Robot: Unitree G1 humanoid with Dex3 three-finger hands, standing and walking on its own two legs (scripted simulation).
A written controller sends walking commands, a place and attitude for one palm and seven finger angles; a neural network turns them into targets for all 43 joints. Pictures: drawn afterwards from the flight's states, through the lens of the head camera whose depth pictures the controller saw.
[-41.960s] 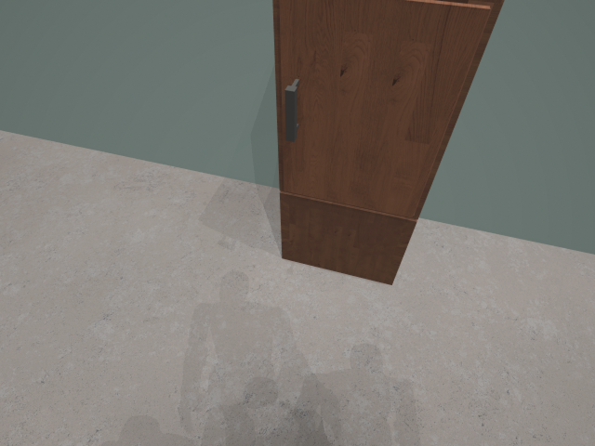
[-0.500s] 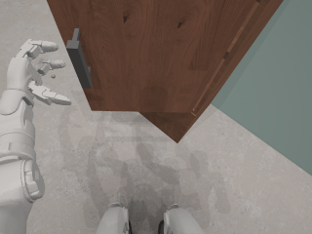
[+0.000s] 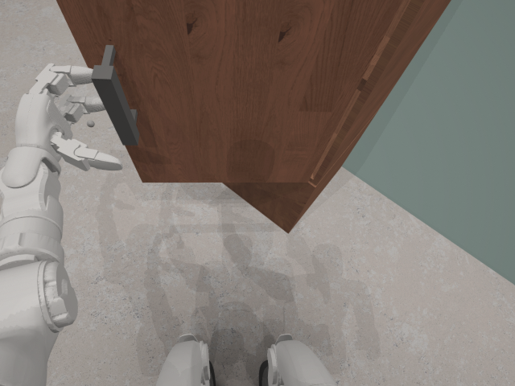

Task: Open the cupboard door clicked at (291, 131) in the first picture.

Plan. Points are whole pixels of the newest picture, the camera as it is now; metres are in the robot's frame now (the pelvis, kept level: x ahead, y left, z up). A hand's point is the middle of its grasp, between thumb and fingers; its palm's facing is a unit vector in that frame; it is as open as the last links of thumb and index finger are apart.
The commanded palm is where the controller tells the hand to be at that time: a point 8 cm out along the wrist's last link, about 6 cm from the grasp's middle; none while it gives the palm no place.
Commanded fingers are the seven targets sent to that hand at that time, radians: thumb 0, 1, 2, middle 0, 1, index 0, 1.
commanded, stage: slide the fingers in behind the handle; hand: left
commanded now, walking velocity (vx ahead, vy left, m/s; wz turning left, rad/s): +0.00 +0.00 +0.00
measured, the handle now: (121, 99) +0.54 +0.18 +0.06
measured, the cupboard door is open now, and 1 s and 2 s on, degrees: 42 42 41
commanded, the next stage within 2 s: close the thumb around the handle in 1.28 s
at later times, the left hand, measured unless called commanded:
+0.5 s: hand (110, 126) +0.48 +0.19 +0.07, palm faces -0.02 -1.00 -0.02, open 14.0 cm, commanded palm +0.46 +0.23 +0.07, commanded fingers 0.00 -0.50 0.30 -0.30 -1.20 -0.30 -1.20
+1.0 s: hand (134, 125) +0.49 +0.16 +0.06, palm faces +0.00 -1.00 -0.03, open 14.1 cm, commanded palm +0.46 +0.20 +0.07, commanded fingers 0.00 -0.50 0.30 -0.30 -1.20 -0.30 -1.20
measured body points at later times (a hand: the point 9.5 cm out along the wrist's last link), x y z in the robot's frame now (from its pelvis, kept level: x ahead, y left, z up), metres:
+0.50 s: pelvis +0.00 -0.01 +0.00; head +0.13 +0.01 +0.43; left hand +0.48 +0.24 +0.07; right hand +0.03 -0.27 -0.11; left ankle +0.02 +0.09 -0.65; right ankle +0.00 -0.11 -0.65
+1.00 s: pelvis +0.00 -0.01 +0.00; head +0.12 +0.00 +0.43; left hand +0.48 +0.21 +0.07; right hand +0.02 -0.27 -0.12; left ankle +0.02 +0.09 -0.65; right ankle +0.00 -0.11 -0.65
